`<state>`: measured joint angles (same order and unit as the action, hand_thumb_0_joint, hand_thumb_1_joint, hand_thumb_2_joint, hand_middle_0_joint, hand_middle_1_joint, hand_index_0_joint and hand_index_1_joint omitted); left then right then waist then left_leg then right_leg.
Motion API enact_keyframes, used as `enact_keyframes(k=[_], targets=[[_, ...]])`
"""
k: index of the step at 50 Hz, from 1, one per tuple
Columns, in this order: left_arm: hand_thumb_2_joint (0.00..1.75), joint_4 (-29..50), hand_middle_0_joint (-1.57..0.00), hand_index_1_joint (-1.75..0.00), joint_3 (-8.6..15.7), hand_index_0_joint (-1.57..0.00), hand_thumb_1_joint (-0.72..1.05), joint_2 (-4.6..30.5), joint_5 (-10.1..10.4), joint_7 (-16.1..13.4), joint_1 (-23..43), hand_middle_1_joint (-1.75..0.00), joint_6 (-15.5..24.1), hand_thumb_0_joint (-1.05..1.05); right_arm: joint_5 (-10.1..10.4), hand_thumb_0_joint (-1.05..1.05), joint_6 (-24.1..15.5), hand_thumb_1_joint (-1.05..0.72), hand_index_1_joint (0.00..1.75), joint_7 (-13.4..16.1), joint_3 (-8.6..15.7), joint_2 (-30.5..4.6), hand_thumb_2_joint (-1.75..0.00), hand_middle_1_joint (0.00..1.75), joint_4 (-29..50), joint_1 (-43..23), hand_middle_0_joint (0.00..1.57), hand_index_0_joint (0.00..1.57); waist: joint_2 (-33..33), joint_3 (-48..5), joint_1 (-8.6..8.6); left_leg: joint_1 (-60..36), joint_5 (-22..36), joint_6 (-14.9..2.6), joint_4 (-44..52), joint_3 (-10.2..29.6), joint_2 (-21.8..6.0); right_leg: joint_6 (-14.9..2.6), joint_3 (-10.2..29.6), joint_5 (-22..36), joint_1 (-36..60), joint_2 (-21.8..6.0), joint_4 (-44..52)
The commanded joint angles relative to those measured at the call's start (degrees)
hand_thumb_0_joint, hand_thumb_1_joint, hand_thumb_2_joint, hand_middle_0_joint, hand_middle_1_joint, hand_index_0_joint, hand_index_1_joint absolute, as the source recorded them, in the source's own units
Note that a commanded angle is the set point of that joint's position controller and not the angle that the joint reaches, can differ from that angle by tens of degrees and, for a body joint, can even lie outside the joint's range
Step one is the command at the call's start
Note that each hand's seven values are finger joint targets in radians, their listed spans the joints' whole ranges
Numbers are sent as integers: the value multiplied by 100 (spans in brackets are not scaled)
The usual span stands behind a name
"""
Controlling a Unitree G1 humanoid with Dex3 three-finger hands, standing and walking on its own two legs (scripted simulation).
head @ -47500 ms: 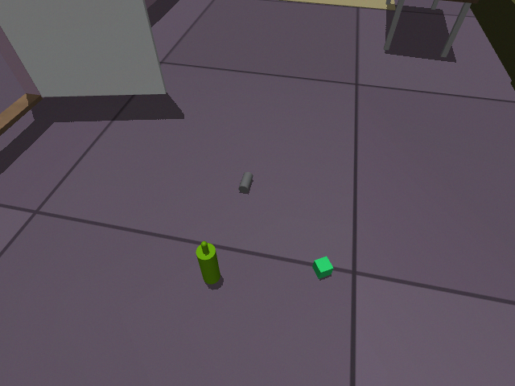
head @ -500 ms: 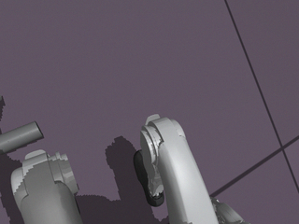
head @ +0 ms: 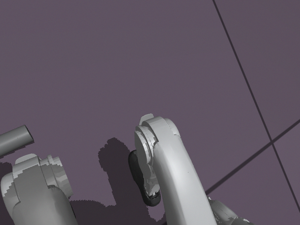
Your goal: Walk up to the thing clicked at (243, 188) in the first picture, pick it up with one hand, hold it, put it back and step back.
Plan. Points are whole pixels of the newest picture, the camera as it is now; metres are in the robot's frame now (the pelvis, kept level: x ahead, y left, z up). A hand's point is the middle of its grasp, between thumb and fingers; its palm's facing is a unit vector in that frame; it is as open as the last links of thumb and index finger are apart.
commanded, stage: rest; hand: left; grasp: from above
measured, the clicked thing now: (8, 142) +0.36 +0.24 -0.26
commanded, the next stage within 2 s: open in 0.54 s
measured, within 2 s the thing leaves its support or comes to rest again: neither
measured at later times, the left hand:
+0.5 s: hand out of the picture +0.45 +0.30 -0.23, palm faces -0.43 -0.14 -0.89, open 3.7 cm
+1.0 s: hand out of the picture +0.44 +0.30 -0.23, palm faces -0.44 -0.13 -0.89, open 7.1 cm
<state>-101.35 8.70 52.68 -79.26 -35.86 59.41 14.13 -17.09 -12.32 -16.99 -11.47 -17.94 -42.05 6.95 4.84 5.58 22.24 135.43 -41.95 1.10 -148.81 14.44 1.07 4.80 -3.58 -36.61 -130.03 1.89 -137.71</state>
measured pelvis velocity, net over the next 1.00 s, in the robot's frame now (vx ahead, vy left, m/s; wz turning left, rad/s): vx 0.00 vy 0.00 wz -0.02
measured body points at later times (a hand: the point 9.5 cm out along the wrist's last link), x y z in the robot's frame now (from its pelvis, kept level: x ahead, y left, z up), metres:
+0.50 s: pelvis +0.00 +0.00 +0.00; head +0.25 +0.12 +0.35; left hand +0.46 +0.30 -0.18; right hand +0.05 -0.26 -0.06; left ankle +0.06 +0.13 -0.26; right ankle +0.12 -0.14 -0.25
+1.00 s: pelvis +0.00 +0.00 +0.00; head +0.25 +0.12 +0.35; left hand +0.46 +0.30 -0.18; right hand +0.04 -0.25 -0.05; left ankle +0.06 +0.13 -0.26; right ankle +0.12 -0.14 -0.25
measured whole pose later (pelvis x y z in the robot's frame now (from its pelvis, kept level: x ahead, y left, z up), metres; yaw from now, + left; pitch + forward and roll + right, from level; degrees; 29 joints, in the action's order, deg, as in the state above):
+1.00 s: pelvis +0.00 +0.00 +0.00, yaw -1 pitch +26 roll -15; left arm -102.0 6.9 54.7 -77.4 -36.5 59.7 13.8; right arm -17.1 -15.1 -18.8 -14.3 -19.3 -40.6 6.0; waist 5.9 7.8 22.7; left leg 134.7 -41.7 0.9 -149.0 15.6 1.1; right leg 4.5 -4.8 -36.0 -128.6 2.0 -136.7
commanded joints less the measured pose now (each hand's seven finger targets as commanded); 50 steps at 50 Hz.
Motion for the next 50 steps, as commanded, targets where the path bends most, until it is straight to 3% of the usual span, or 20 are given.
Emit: enact_keyframes(k=[1, 5, 7, 11, 12, 20, 26, 29, 31, 32, 35, 37, 39, 41, 42, 45, 50], targets=[[0, 549, -111, -19, -38, -124, 95, 1086, 102, -274, 1605, -33, 28, 0, -1, 0, -50, -91, 30, 33, 443, -1854, -90, 30, -16, 880, 20, 20, -2771, -3336, 265, -2913, 1155, -127, 1680, -759, -96, -467, -1148, 1229, 1694, 142, 895], [0, 562, -111, -18, -64, -125, 96, 1149, 93, -331, 1621, -32, 15, 0, 4, 0, -100, -91, 30, 19, 401, -1898, -90, 30, -9, 784, 20, 20, -2745, -3180, 258, -2735, 1017, -136, 1665, -767, -90, -479, -1133, 1135, 1687, 156, 956], [0, 602, -111, -18, -5, -123, 93, 1301, 72, -391, 1538, -31, 16, 0, -3, 0, -90, -91, 30, 24, 441, -1967, -90, 30, -23, 869, 20, 20, -2802, -3359, 208, -2792, 1074, -138, 1747, -763, -104, -494, -1108, 1176, 1835, 193, 1036], [0, 442, -110, -16, 9, -123, 94, 1210, 100, -436, 1459, -29, -18, 0, -45, 0, -118, -90, 30, -27, 402, -1973, -90, 30, -1, 849, 20, 20, -2865, -3385, 240, -2978, 1246, -85, 1789, -644, -129, -472, -1200, 1296, 1721, 174, 886], [0, 396, -111, -17, -85, -124, 94, 1142, 95, -411, 1495, -30, -23, 0, -32, 0, -149, -91, 30, -49, 395, -1982, -90, 30, 4, 814, 20, 20, -2895, -3265, 281, -2988, 1222, -80, 1727, -646, -132, -469, -1190, 1308, 1711, 157, 829], [0, 521, -112, -16, -28, -123, 92, 1263, 186, -421, 1554, -27, -30, 0, -39, 0, -213, -91, 30, -81, 316, -2004, -90, 30, 23, 865, 20, 20, -2726, -3299, 341, -2850, 1293, -128, 1600, -719, -117, -463, -1159, 1415, 1964, 180, 990], [0, 547, -114, -15, -135, -125, 94, 1199, 246, -355, 1554, -25, -29, 0, -8, 0, -264, -91, 30, -96, 288, -1991, -90, 30, 3, 778, 20, 20, -2735, -3222, 338, -2838, 1129, -110, 1649, -645, -140, -471, -1190, 1276, 1897, 173, 958], [0, 532, -113, -15, -59, -124, 93, 1371, 210, -380, 1502, -26, -29, 0, 0, 0, -227, -90, 30, -76, 305, -2037, -90, 30, 9, 829, 20, 20, -2827, -3307, 281, -2887, 1190, -98, 1745, -629, -144, -497, -1175, 1314, 1972, 191, 999], [0, 470, -114, -15, -115, -125, 95, 1226, 206, -353, 1443, -26, -54, 0, -13, 0, -238, -90, 30, -103, 295, -1988, -90, 30, 23, 793, 20, 20, -2816, -3200, 273, -2862, 1173, -90, 1705, -642, -139, -491, -1181, 1298, 1888, 176, 957], [0, 602, -114, -14, -85, -124, 93, 1299, 200, -364, 1469, -25, -59, 0, -31, 0, -234, -91, 30, -101, 331, -2058, -90, 30, 28, 853, 20, 20, -2905, -3308, 301, -2929, 1253, -100, 1735, -663, -136, -487, -1180, 1367, 1975, 204, 998], [3, 632, -91, -21, -107, -101, 69, 1260, 245, -337, 1494, -31, -61, 0, 10, 0, -269, -90, 30, -116, 305, -2033, -90, 30, 27, 802, 20, 20, -2899, -3323, 293, -3032, 1418, -79, 1701, -600, -160, -482, -1195, 1484, 1897, 186, 947], [10, 545, -84, -27, -113, -93, 53, 1253, 262, -356, 1516, -35, -57, 0, 54, 0, -250, -90, 30, -99, 304, -2015, -90, 30, 30, 778, 20, 20, -2915, -3279, 279, -2971, 1328, -64, 1755, -565, -163, -509, -1188, 1426, 1864, 184, 931], [15, 497, -81, -30, -160, -89, 48, 1145, 272, -315, 1445, -38, -74, 0, -7, 0, -272, -90, 30, -141, 267, -2010, -90, 30, 46, 852, 20, 20, -2771, -3143, 357, -2884, 1264, -99, 1713, -608, -146, -470, -1209, 1375, 1884, 176, 971], [21, 568, -79, -33, -165, -86, 41, 1235, 298, -307, 1517, -40, -57, 0, 56, 0, -272, -90, 30, -111, 303, -2039, -90, 30, 65, 780, 20, 20, -2814, -3121, 308, -2849, 1127, -91, 1745, -615, -152, -500, -1171, 1257, 1828, 182, 1011], [24, 624, -78, -36, -57, -84, 40, 1331, 277, -318, 1567, -42, -41, 0, 41, 0, -270, -90, 30, -101, 322, -2094, -90, 30, 61, 879, 20, 20, -2935, -3208, 312, -3007, 1236, -75, 1825, -574, -151, -491, -1207, 1298, 1787, 171, 986], [32, 487, -76, -40, -202, -80, 35, 1158, 246, -285, 1501, -45, -20, 0, 16, 0, -283, -90, 30, -128, 243, -2032, -90, 30, 102, 772, 20, 20, -2780, -3053, 371, -2874, 1100, -79, 1784, -539, -152, -473, -1220, 1212, 1765, 146, 941], [41, 570, -69, -46, -196, -72, 25, 1280, 279, -294, 1553, -49, 17, 0, 30, 0, -286, -90, 30, -97, 257, -2054, -90, 30, 102, 835, 20, 20, -2743, -3190, 367, -2876, 1091, -108, 1715, -623, -155, -480, -1151, 1242, 1965, 191, 1074]])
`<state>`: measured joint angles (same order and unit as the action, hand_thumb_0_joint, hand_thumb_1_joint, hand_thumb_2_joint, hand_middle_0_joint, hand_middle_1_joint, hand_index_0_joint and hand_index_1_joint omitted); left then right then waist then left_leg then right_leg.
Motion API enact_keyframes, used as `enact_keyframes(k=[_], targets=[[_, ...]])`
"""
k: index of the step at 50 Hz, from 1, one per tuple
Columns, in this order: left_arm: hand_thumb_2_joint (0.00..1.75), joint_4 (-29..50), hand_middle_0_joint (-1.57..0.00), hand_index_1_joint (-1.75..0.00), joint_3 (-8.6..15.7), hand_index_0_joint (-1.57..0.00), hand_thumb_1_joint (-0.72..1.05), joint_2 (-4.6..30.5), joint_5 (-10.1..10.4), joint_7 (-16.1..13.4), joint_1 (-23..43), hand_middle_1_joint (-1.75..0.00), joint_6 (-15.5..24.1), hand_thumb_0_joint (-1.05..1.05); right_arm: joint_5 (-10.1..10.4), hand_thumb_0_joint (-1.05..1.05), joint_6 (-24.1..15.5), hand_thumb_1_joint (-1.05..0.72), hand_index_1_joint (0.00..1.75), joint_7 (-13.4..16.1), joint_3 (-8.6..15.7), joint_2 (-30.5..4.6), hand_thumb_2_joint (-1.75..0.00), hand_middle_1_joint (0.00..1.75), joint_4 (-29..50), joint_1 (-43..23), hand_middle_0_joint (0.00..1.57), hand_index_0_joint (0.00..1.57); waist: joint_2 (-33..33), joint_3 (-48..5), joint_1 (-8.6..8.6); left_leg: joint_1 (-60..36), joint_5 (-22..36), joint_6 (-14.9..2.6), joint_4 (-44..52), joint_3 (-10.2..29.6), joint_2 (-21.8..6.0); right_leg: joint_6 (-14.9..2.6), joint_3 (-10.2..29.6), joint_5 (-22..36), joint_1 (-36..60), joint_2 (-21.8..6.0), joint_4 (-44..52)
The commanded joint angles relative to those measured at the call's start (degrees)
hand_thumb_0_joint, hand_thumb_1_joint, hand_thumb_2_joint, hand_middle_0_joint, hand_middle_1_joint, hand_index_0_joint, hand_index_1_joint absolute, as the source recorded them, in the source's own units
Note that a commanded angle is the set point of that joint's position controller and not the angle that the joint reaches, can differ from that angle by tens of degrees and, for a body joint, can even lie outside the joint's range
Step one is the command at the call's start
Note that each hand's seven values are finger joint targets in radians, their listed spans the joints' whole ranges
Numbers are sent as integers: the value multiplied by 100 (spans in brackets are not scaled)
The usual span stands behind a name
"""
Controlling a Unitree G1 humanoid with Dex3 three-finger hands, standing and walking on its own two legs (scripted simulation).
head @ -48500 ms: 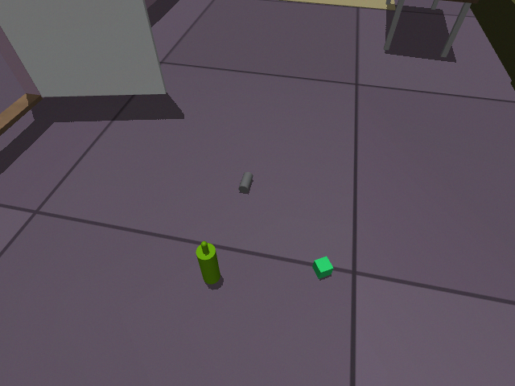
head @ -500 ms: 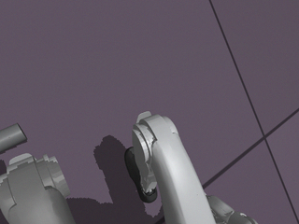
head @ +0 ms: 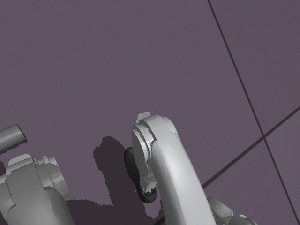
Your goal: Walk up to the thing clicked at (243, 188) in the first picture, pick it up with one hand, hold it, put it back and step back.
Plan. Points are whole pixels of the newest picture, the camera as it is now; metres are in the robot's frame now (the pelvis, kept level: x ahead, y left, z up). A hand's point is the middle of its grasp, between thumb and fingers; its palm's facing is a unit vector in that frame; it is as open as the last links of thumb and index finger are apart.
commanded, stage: open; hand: left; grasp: from above
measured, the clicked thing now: out of the picture +0.36 +0.24 -0.27
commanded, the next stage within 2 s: withdraw in 0.44 s
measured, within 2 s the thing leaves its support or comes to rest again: neither
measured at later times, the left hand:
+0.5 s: hand out of the picture +0.45 +0.30 -0.23, palm faces -0.43 -0.14 -0.89, open 10.1 cm
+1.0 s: hand out of the picture +0.47 +0.34 -0.08, palm faces -0.30 -0.05 -0.95, open 11.1 cm
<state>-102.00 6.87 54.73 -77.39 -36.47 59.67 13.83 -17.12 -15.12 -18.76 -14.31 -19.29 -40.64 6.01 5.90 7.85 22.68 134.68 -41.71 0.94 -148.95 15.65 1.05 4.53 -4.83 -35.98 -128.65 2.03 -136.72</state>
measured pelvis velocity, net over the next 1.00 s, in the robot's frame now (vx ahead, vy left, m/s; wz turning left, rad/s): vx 0.01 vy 0.00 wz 0.07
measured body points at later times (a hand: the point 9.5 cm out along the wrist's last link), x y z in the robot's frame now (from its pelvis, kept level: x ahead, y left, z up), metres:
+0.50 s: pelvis +0.00 +0.00 +0.00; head +0.26 +0.12 +0.35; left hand +0.46 +0.31 -0.18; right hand +0.05 -0.26 -0.05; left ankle +0.06 +0.12 -0.26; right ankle +0.13 -0.14 -0.26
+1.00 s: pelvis +0.01 +0.00 +0.04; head +0.21 +0.08 +0.43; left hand +0.48 +0.34 -0.02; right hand +0.09 -0.26 -0.06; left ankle +0.06 +0.12 -0.26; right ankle +0.13 -0.14 -0.26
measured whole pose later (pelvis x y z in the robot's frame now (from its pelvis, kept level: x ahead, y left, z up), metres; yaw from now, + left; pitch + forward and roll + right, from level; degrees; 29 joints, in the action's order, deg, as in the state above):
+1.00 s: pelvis +0.01 +0.00 +0.04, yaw +4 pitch +34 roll -11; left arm -78.3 2.7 41.8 -67.4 -23.1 54.6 2.3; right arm -8.1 -7.4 -18.3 -3.5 -17.8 -42.5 9.2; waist -3.4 -6.4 14.6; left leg 131.9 -41.8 0.7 -139.1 10.1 0.1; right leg 3.3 -1.4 -37.5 -127.9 -0.1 -131.0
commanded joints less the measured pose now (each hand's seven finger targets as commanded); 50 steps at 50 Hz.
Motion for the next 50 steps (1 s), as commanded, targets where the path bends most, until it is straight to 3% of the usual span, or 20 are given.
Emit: enact_keyframes(k=[1, 2, 5, 13, 20, 28, 30, 31, 32, 34, 36, 37, 39, 41, 43, 44, 45, 47, 49, 50], targets=[[42, 613, -68, -47, -43, -70, 23, 1067, 108, -248, 1532, -50, 45, 0, 48, 0, -12, -90, 30, 93, 521, -1903, -90, 30, -35, 874, 20, 20, -2765, -3403, 310, -2728, 1039, -89, 1727, -737, -160, -462, -1008, 1177, 1863, 178, 1005], [44, 692, -67, -48, 90, -69, 22, 1216, 93, -299, 1539, -50, 41, 0, 34, 0, 8, -90, 30, 117, 548, -1958, -90, 30, -52, 973, 20, 20, -2867, -3497, 277, -2760, 1105, -95, 1799, -741, -146, -471, -1026, 1206, 1885, 186, 1021], [46, 550, -65, -49, -15, -67, 19, 1108, 77, -300, 1487, -51, 43, 0, 13, 0, 17, -90, 30, 117, 533, -1940, -90, 30, -35, 941, 20, 20, -2837, -3359, 324, -2722, 972, -82, 1799, -734, -158, -472, -1039, 1100, 1798, 172, 980], [51, 623, -57, -53, 72, -59, 11, 1173, 53, -345, 1466, -54, -5, 0, 26, 0, 1, -89, 30, 108, 521, -1945, -90, 30, -34, 940, 20, 20, -3060, -3488, 264, -2985, 1322, -26, 1861, -654, -175, -481, -1083, 1349, 1745, 153, 866], [57, 575, -54, -57, 56, -54, 5, 1207, 177, -261, 1471, -57, -28, 0, 44, 0, -25, -89, 30, 134, 538, -1975, -90, 30, -12, 941, 20, 20, -2831, -3300, 304, -2690, 992, -77, 1827, -755, -155, -486, -1013, 1123, 1852, 151, 1042], [58, 743, -51, -57, 51, -52, -2, 1148, 185, -219, 1422, -58, 8, 0, 28, 0, 2, -90, 30, 134, 502, -1917, -90, 30, -38, 1088, 20, 20, -2953, -3638, 319, -2982, 1463, -64, 1755, -705, -169, -468, -1077, 1493, 1973, 154, 952], [60, 957, -49, -58, 159, -51, -4, 1339, 179, -246, 1536, -60, 13, 0, 38, 0, 15, -90, 30, 140, 546, -1966, -90, 30, -23, 1091, 20, 20, -3061, -3593, 293, -2977, 1376, -62, 1816, -739, -164, -483, -1054, 1427, 1986, 152, 971], [60, 1104, -49, -58, 89, -51, -4, 1238, 204, -232, 1683, -59, -10, 0, 85, 0, -27, -90, 30, 139, 657, -2032, -90, 30, 12, 1025, 20, 20, -3226, -3550, 235, -3100, 1274, -23, 1875, -745, -166, -504, -1025, 1334, 1821, 112, 944], [60, 1295, -49, -58, 320, -51, -4, 1487, 186, -280, 1759, -59, -20, 0, 62, 0, -37, -90, 30, 114, 654, -2008, -90, 30, -45, 1104, 20, 20, -3360, -3710, 196, -3281, 1353, -3, 1914, -719, -186, -498, -1063, 1352, 1820, 109, 927], [60, 1809, -51, -57, 475, -51, -4, 1550, 216, -351, 1868, -58, -73, 0, 114, 0, -32, -90, 30, 99, 796, -2017, -90, 30, -29, 1054, 20, 20, -3712, -4158, 13, -3550, 1367, 61, 2013, -760, -181, -549, -1003, 1344, 1774, 100, 924], [61, 1991, -50, -57, 480, -50, -5, 1265, 288, -338, 1535, -58, -216, 0, 154, 0, -27, -90, 30, 27, 917, -1893, -90, 30, -57, 1083, 20, 20, -4007, -4504, -75, -3883, 1570, 111, 2046, -848, -178, -564, -962, 1509, 1797, 86, 885], [62, 2042, -49, -59, 131, -49, -7, 756, 343, -263, 1474, -58, -313, 0, 201, 0, -23, -90, 30, -14, 945, -1762, -90, 30, -46, 1002, 20, 20, -3981, -4472, -85, -3740, 1473, 92, 2060, -938, -151, -576, -908, 1470, 1775, 118, 995], [64, 2797, -48, -61, 345, -47, -9, 973, 463, -167, 1511, -60, -491, 0, 362, 0, 88, -90, 30, -20, 1148, -1738, -90, 30, -132, 1084, 20, 20, -4246, -5029, -436, -3774, 1564, 70, 2269, -995, -113, -620, -826, 1509, 1787, 95, 1091], [66, 2955, -47, -62, 79, -46, -10, 475, 716, 109, 1339, -61, -724, 0, 544, 0, 198, -90, 30, -58, 1284, -1651, -91, 30, -169, 1092, 20, 20, -4143, -5176, -549, -3767, 1591, 43, 2375, -1037, -120, -660, -752, 1494, 1581, 72, 1152], [65, 3054, -48, -63, -136, -47, -8, 147, 806, 414, 1088, -62, -953, 0, 751, 0, 379, -90, 30, -33, 1403, -1599, -90, 30, -234, 1137, 20, 20, -3866, -5088, -685, -3542, 1620, -12, 2557, -1138, -89, -690, -664, 1474, 1567, 90, 1321], [65, 3078, -48, -62, -125, -48, -7, 197, 858, 599, 1101, -61, -1054, 0, 828, 0, 483, -90, 30, -8, 1462, -1619, -90, 30, -238, 1245, 20, 20, -3520, -4933, -668, -3365, 1564, -60, 2589, -1148, -82, -666, -614, 1435, 1601, 77, 1426], [65, 3231, -48, -63, -116, -47, -7, 243, 903, 785, 1008, -62, -1137, 0, 906, 0, 608, -90, 30, 34, 1524, -1589, -90, 30, -169, 1308, 20, 20, -3335, -5064, -794, -3314, 1543, -98, 2705, -1196, -62, -680, -548, 1400, 1803, 90, 1553], [66, 3280, -48, -63, -337, -47, -7, -225, 1082, 1227, 1193, -62, -1248, 0, 986, 0, 818, -90, 30, 113, 1638, -1513, -90, 30, -119, 1434, 20, 20, -2865, -5033, -670, -3250, 1418, -141, 2851, -1163, -47, -675, -459, 1326, 1913, 58, 1720], [67, 3010, -47, -65, -614, -46, -8, -670, 1243, 1674, 1208, -64, -1275, 0, 1053, 0, 976, -90, 30, 205, 1669, -1433, -91, 30, -82, 1469, 20, 20, -2275, -4587, -525, -3044, 1169, -189, 3004, -1059, -28, -682, -446, 1098, 1882, 46, 1850], [70, 2977, -47, -67, -699, -45, -11, -699, 1321, 1890, 1313, -65, -1236, 0, 1088, 0, 1036, -91, 30, 285, 1648, -1419, -91, 30, -2, 1473, 20, 20, -1957, -4297, -433, -2808, 944, -244, 3023, -1059, -11, -667, -405, 906, 1930, 50, 2001]])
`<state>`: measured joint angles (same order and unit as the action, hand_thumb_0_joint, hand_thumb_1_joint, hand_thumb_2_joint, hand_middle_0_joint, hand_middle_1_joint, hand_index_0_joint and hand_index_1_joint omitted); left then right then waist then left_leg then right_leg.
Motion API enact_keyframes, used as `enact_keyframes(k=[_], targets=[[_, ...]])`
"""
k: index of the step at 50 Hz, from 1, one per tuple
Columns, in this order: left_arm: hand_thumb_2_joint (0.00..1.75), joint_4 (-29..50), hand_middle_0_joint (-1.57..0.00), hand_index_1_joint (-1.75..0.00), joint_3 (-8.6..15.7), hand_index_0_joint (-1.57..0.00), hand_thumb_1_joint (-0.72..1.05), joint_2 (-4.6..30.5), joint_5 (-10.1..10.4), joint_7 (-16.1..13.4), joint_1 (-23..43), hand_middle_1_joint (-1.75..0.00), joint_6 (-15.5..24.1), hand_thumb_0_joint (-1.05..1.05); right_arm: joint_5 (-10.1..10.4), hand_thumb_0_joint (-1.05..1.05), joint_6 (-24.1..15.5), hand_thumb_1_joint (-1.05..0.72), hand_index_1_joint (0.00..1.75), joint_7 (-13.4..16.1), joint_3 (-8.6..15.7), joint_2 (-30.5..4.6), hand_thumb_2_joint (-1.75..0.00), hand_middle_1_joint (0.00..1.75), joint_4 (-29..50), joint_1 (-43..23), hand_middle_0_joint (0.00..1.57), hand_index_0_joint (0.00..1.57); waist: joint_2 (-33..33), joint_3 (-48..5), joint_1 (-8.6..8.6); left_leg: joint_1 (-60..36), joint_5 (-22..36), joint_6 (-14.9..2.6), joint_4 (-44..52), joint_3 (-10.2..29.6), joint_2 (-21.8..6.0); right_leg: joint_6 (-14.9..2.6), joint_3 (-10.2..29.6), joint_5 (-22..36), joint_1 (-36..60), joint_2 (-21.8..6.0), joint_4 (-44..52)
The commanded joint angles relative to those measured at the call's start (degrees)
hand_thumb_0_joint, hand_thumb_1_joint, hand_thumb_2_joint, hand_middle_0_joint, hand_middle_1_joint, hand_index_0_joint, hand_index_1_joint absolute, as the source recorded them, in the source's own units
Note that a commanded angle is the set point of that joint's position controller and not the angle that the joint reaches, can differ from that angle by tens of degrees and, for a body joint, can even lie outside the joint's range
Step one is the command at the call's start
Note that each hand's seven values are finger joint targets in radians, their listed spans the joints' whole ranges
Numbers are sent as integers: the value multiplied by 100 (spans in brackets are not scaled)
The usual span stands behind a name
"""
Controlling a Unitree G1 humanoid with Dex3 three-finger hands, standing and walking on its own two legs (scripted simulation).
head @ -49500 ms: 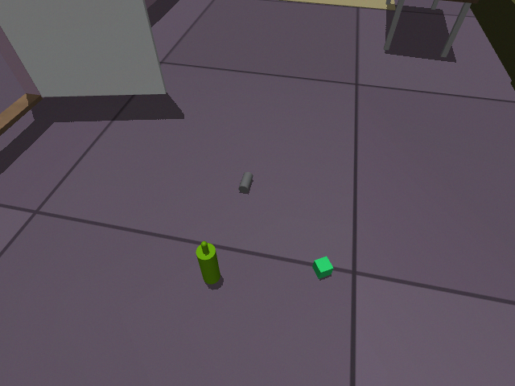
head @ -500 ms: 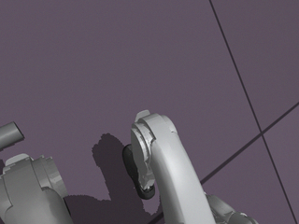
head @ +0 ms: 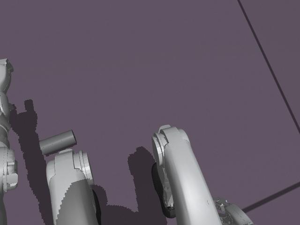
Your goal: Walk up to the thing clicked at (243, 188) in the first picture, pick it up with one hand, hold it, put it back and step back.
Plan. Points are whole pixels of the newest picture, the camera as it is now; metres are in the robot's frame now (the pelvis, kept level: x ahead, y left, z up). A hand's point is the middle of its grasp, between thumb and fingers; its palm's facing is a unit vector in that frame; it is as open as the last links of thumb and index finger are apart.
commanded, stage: withdraw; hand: left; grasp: from above
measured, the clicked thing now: (58, 142) +0.37 +0.22 -0.31
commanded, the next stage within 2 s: home in 0.48 s
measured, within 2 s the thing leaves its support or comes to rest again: neither
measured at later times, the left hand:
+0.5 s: hand (22, 109) +0.45 +0.28 -0.17, palm faces -0.35 -0.06 -0.93, open 11.5 cm
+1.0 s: hand out of the picture +0.39 +0.30 -0.04, palm faces -0.32 -0.39 -0.86, open 9.0 cm
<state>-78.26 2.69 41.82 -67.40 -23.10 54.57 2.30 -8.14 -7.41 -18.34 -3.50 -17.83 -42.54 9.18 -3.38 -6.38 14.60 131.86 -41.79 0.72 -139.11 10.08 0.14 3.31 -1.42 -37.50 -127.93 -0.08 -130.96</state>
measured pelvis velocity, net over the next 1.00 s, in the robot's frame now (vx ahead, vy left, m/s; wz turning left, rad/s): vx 0.00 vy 0.00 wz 0.07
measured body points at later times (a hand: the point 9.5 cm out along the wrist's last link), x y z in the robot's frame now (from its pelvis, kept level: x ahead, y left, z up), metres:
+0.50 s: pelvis -0.02 -0.01 -0.01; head +0.21 +0.08 +0.37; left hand +0.47 +0.28 -0.11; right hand +0.04 -0.30 -0.09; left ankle +0.06 +0.12 -0.30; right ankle +0.11 -0.15 -0.30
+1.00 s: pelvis +0.00 +0.00 +0.07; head +0.20 +0.05 +0.47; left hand +0.40 +0.32 +0.01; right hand +0.11 -0.27 -0.05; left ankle +0.06 +0.12 -0.30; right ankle +0.11 -0.15 -0.30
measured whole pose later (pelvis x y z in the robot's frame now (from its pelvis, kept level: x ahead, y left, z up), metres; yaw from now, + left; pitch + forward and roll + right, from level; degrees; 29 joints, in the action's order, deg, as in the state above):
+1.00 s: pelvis +0.00 +0.00 +0.07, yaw +4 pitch +35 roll -8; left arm -43.5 4.8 32.3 -46.2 -5.8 30.7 4.1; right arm -2.4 0.5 -7.8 1.7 -16.9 -37.3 11.7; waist -4.0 -9.6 6.4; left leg 120.7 -39.7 0.7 -124.7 7.0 0.5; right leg 3.9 -0.3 -37.1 -117.5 -2.2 -119.0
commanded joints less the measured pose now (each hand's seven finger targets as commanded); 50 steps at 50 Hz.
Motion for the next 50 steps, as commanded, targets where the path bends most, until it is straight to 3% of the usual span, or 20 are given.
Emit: enact_keyframes(k=[1, 6, 9, 12, 15, 20, 23, 26, 31, 33, 35, 36, 37, 39, 40, 41, 44, 48, 49, 50], targets=[[70, 578, -46, -68, -329, -44, -12, 615, 360, 769, 1817, -66, -42, 0, 229, 0, 330, -91, 30, 331, 567, -1559, -91, 30, 257, 1143, 20, 20, -734, -2768, 364, -2442, 836, -260, 2069, -524, 102, -526, -690, 945, 2025, 235, 1564], [72, 275, -45, -71, -496, -43, -14, 586, 428, 1510, 1637, -68, 391, 0, 231, 0, 499, -91, 30, 764, 484, -1415, -91, 30, 446, 1040, 20, 20, 2, -2159, 349, -1869, 312, -299, 2108, -758, 206, -529, -510, 211, 2351, 177, 1971], [72, 421, -45, -70, -340, -43, -13, 974, 256, 1491, 1876, -67, 816, 0, 187, 0, 559, -91, 30, 999, 369, -1373, -91, 30, 531, 956, 20, 20, 31, -2307, 207, -1771, 347, -315, 1905, -853, 244, -572, -412, 71, 2416, 133, 1966], [69, 479, -47, -66, -258, -46, -10, 1120, -16, 1140, 2021, -65, 1291, 0, 126, 0, 578, -91, 30, 1103, 230, -1306, -91, 30, 548, 942, 20, 20, -281, -2623, 229, -1991, 448, -268, 1770, -844, 212, -514, -463, 233, 2294, 126, 1788], [69, 623, -45, -66, 109, -44, -11, 1740, -425, 566, 2558, -65, 1629, 0, 47, 0, 596, -90, 30, 1134, 164, -1329, -90, 30, 536, 941, 20, 20, -1056, -3238, 93, -2491, 625, -179, 1707, -844, 198, -534, -483, 373, 2079, 140, 1469], [69, 569, -43, -66, 375, -42, -15, 1731, -896, -449, 2694, -66, 1633, 0, -124, 0, 507, -91, 30, 1138, 303, -1407, -90, 30, 389, 997, 20, 20, -1962, -3438, 137, -3196, 694, -77, 1836, -850, 190, -558, -726, 565, 1511, 126, 1219], [68, 881, -44, -65, 674, -43, -14, 1929, -915, -874, 2678, -64, 1274, 0, -157, 0, 422, -91, 30, 1085, 503, -1459, -90, 30, 328, 1016, 20, 20, -2466, -4011, 31, -3671, 905, -45, 1923, -892, 167, -577, -734, 791, 1385, 91, 1058], [65, 542, -46, -60, 661, -45, -11, 1713, -788, -968, 2402, -60, 809, 0, -110, 0, 355, -91, 30, 1010, 580, -1468, -90, 30, 254, 1049, 20, 20, -2356, -4094, 46, -3598, 1045, -82, 1963, -899, 165, -571, -748, 1005, 1307, 48, 1032], [74, -1, -34, -69, 255, -36, -4, 1323, -408, -438, 2106, -67, 360, 0, -33, 0, 295, -89, 30, 935, 509, -1379, -90, 30, 52, 1286, 20, 20, -1601, -3601, 193, -3003, 1082, -208, 1825, -882, 180, -571, -701, 1055, 1488, 105, 1221], [90, 380, -22, -62, 395, -20, 0, 1532, -170, -169, 2008, -61, 331, 0, 29, 0, 300, -89, 30, 949, 539, -1379, -90, 30, 43, 1331, 20, 20, -1579, -3872, -22, -3037, 1221, -210, 1913, -860, 186, -561, -669, 1113, 1860, 79, 1253], [88, 709, -21, -57, 777, -19, 8, 1906, 84, 116, 1732, -55, 377, 0, 92, 0, 281, -89, 30, 949, 626, -1479, -90, 30, 241, 1327, 20, 20, -1359, -4071, -144, -3079, 1432, -220, 1943, -850, 193, -530, -624, 1285, 2272, 46, 1299], [87, 608, -20, -53, 767, -19, 16, 1668, 198, 292, 1391, -52, 398, 0, 108, 0, 296, -89, 30, 939, 659, -1470, -90, 30, 271, 1397, 20, 20, -1228, -3957, -125, -3062, 1507, -204, 2005, -836, 190, -523, -634, 1330, 2358, 39, 1329], [88, 764, -21, -51, 435, -19, 24, 1112, 349, 511, 1299, -50, 453, 0, 148, 0, 295, -89, 30, 919, 643, -1383, -90, 30, 345, 1368, 20, 20, -1169, -3856, -72, -3029, 1479, -211, 2047, -847, 199, -527, -632, 1294, 2387, 53, 1440], [86, 1448, -20, -46, 632, -19, 34, 1290, 541, 804, 997, -45, 532, 0, 231, 0, 354, -90, 30, 942, 773, -1423, -90, 30, 453, 1394, 20, 20, -1308, -4233, -284, -3420, 1580, -162, 2277, -762, 183, -553, -621, 1364, 2560, 29, 1553], [86, 1951, -20, -44, 721, -19, 41, 1352, 728, 942, 809, -43, 563, 0, 287, 0, 402, -90, 30, 954, 843, -1467, -90, 30, 535, 1376, 20, 20, -1460, -4447, -466, -3642, 1674, -118, 2403, -728, 188, -574, -605, 1385, 2583, -3, 1592], [88, 2328, -20, -43, 521, -20, 47, 1036, 900, 1106, 427, -43, 549, 0, 338, 0, 463, -90, 30, 954, 864, -1366, -90, 30, 483, 1503, 20, 20, -1579, -4725, -587, -3896, 1717, -107, 2540, -773, 184, -578, -575, 1422, 2817, 8, 1722], [93, 3993, -21, -41, 620, -20, 65, 777, 1697, 1360, -526, -41, 428, 0, 508, 0, 592, -90, 30, 1020, 965, -1317, -90, 30, 850, 1280, 20, 20, -1278, -4864, -758, -4201, 1509, -127, 2992, -694, 168, -545, -523, 1324, 3113, 2, 2135], [93, 4759, -21, -35, 574, -20, 84, 268, 2501, 1639, -1241, -35, 118, 0, 667, 0, 708, -90, 30, 1212, 1006, -1145, -90, 30, 1005, 912, 20, 20, -669, -3878, -724, -4127, 868, -183, 3538, -433, 141, -532, -464, 900, 2971, 24, 2634], [91, 5075, -20, -31, 397, -20, 89, 14, 2713, 1709, -1408, -31, 78, 0, 694, 0, 710, -90, 30, 1256, 1004, -1060, -90, 30, 1028, 835, 20, 20, -688, -3750, -722, -4229, 826, -176, 3736, -399, 117, -522, -438, 889, 3070, 15, 2756], [90, 5506, -20, -30, 595, -20, 90, 228, 2889, 1726, -1336, -30, 34, 0, 713, 0, 706, -90, 30, 1316, 1039, -1051, -90, 30, 1071, 763, 20, 20, -733, -3968, -847, -4408, 787, -194, 3784, -468, 82, -519, -382, 863, 3293, 12, 2898]])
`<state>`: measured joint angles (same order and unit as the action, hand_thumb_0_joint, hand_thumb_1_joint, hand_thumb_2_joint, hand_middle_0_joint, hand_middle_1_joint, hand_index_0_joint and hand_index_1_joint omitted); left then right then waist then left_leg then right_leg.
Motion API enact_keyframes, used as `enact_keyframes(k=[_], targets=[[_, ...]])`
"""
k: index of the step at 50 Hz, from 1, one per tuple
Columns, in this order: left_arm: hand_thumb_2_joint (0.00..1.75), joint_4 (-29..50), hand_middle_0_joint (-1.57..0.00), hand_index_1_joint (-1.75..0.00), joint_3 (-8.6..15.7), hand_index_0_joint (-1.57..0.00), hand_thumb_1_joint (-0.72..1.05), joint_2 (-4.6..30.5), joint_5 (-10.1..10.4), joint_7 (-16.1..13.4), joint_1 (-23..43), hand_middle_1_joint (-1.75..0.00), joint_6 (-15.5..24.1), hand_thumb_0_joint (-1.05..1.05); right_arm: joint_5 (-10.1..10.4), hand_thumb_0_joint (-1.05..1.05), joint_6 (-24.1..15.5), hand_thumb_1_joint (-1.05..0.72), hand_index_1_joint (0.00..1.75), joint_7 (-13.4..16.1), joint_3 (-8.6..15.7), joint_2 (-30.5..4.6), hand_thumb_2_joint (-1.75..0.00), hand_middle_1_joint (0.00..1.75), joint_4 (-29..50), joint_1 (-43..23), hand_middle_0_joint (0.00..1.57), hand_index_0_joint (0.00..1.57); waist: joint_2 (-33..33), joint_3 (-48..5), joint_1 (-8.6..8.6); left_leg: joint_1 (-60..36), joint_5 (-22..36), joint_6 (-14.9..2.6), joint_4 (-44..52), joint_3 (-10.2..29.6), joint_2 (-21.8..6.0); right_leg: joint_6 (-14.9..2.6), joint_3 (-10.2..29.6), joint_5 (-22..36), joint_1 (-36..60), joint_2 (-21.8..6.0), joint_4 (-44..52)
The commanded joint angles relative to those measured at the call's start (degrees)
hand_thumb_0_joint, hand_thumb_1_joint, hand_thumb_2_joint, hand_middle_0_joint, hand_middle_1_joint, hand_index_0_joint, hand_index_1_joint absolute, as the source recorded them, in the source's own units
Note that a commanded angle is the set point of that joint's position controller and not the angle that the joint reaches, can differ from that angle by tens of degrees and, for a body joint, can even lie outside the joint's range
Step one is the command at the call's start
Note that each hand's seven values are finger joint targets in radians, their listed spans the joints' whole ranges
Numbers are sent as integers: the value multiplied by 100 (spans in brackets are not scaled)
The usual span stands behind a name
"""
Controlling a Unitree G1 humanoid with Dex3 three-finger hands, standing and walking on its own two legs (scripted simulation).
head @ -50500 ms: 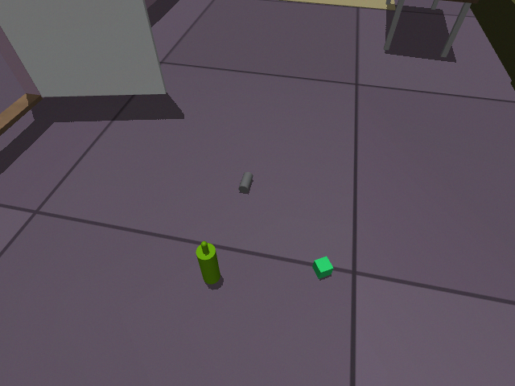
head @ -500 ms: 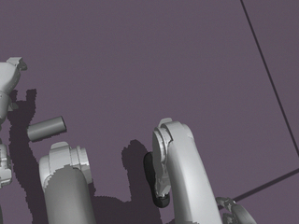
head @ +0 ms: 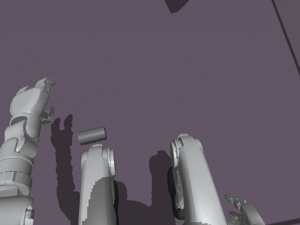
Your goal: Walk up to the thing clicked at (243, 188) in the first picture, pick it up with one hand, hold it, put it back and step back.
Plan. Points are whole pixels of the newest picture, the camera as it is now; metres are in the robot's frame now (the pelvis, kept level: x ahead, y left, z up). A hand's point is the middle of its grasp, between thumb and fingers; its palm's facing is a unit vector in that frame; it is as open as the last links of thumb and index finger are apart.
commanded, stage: home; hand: left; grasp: from above
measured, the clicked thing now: (92, 135) +0.39 +0.19 -0.38
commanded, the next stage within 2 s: none
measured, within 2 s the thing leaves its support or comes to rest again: neither
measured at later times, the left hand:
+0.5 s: hand (28, 165) +0.27 +0.20 +0.10, palm faces -0.03 -0.91 -0.40, open 7.4 cm
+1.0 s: hand out of the picture +0.22 +0.18 +0.27, palm faces +0.15 -0.97 -0.21, open 7.4 cm
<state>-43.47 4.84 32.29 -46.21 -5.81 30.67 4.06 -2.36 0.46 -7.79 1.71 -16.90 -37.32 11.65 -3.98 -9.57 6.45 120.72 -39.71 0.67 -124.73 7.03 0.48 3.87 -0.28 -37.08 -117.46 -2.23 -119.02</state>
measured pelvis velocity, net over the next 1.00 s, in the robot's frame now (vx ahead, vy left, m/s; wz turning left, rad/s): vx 0.07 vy -0.01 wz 0.09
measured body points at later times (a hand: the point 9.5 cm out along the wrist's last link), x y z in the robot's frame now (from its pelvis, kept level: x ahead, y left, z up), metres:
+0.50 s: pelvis +0.02 -0.01 +0.19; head +0.12 +0.01 +0.62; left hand +0.27 +0.25 +0.13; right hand +0.24 -0.24 +0.10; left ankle +0.07 +0.12 -0.37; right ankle +0.10 -0.16 -0.37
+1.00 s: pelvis +0.07 -0.01 +0.30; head +0.08 -0.01 +0.75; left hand +0.21 +0.23 +0.29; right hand +0.24 -0.25 +0.24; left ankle +0.07 +0.12 -0.37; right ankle +0.10 -0.16 -0.37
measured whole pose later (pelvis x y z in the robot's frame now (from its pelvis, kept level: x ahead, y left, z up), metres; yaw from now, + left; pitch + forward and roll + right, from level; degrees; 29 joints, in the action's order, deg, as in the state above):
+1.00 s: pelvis +0.07 -0.01 +0.30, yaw +5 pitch +10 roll -3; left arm 9.2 2.6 12.4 3.9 -1.8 -29.4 -27.1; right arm 1.3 -12.8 10.8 -1.4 -12.4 -29.7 18.0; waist -3.6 -11.0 3.1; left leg 41.5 -27.6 1.9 -58.6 4.2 -2.8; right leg 1.9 -3.1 -25.2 -39.5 -1.8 -54.5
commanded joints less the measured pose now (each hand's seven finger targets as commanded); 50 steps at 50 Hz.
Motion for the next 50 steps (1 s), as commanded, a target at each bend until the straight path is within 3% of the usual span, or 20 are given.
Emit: enact_keyframes(k=[1, 2, 7, 8, 13, 20, 27, 30, 38, 44, 50], targets=[[90, 2072, -20, -30, 345, -20, 90, 1087, 904, 42, 762, -30, -219, 0, 166, 0, -86, -90, 30, 295, 507, -1076, -90, 30, 593, 449, 20, 20, -671, -3733, -85, -3444, 706, -192, 2460, -200, 31, -552, -444, 943, 2500, 214, 1805], [90, 2240, -20, -30, 212, -20, 90, 836, 1087, 93, 549, -30, -280, 0, 185, 0, -103, -90, 30, 333, 510, -1053, -90, 30, 619, 373, 20, 20, -657, -3646, -89, -3522, 669, -183, 2573, -210, 21, -546, -427, 909, 2541, 194, 1898], [90, 2891, -20, -30, 0, -20, 90, 352, 1786, 202, -206, -30, -606, 0, 275, 0, -229, -90, 30, 548, 415, -914, -90, 30, 785, 12, 20, 20, -678, -3103, -99, -4088, 380, -159, 3338, -186, -57, -533, -381, 678, 3028, 180, 2551], [90, 2880, -20, -30, 82, -20, 90, 331, 1936, 204, -488, -30, -707, 0, 293, 0, -267, -90, 30, 596, 403, -879, -90, 30, 812, -73, 20, 20, -566, -3030, -153, -4202, 377, -164, 3431, -231, -68, -534, -358, 645, 3180, 184, 2712], [90, 3506, -20, -30, 6, -20, 90, -110, 2732, 181, -1461, -30, -1187, 0, 382, 0, -473, -90, 30, 825, 288, -719, -90, 30, 1029, -438, 20, 20, -369, -2595, -176, -4674, -2, -168, 4162, -229, -81, -512, -279, 276, 3871, 193, 3516], [90, 4360, -20, -30, 83, -20, 90, -450, 3738, 62, -2569, -30, -1708, 0, 451, 0, -702, -90, 30, 1087, 146, -461, -90, 30, 1269, -509, 20, 20, -152, -2370, -133, -5526, 545, -197, 4843, -343, -48, -482, -122, 645, 5167, 186, 4502], [90, 4918, -20, -30, 136, -20, 90, -881, 4394, 4, -3739, -30, -2265, 0, 478, 0, -907, -90, 30, 1383, -14, -308, -90, 30, 1395, -214, 20, 20, -174, -1868, -221, -6688, 914, -121, 5918, -192, -95, -462, -143, 978, 6199, 206, 5461], [90, 5234, -20, -30, 117, -20, 90, -1152, 4688, 10, -4122, -30, -2480, 0, 487, 0, -1033, -90, 30, 1549, -89, -253, -90, 30, 1421, -97, 20, 20, -115, -1604, -183, -7040, 1078, -111, 6301, -207, -99, -438, -164, 1126, 6712, 230, 5909], [90, 5943, -20, -30, 150, -20, 90, -1387, 5033, 112, -5189, -30, -2819, 0, 437, 0, -1353, -90, 30, 1845, -142, -170, -90, 30, 1584, 221, 20, 20, -100, -955, -331, -8036, 1841, -73, 7201, -325, -85, -400, -288, 1761, 7732, 283, 6858], [90, 6141, -20, -30, 66, -20, 90, -1484, 4998, 268, -5882, -30, -2904, 0, 361, 0, -1559, -90, 30, 1942, -122, -132, -90, 30, 1630, 237, 20, 20, 126, -456, -366, -8273, 1983, -102, 7548, -387, -42, -371, -380, 1793, 8070, 326, 7307], [90, 6200, -20, -30, 79, -20, 90, -1451, 4957, 426, -5822, -30, -2879, 0, 313, 0, -1727, -90, 30, 1943, -54, -206, -90, 30, 1647, 139, 20, 20, 278, -156, -342, -8357, 1852, -131, 7680, -510, -17, -334, -434, 1612, 8127, 314, 7490]])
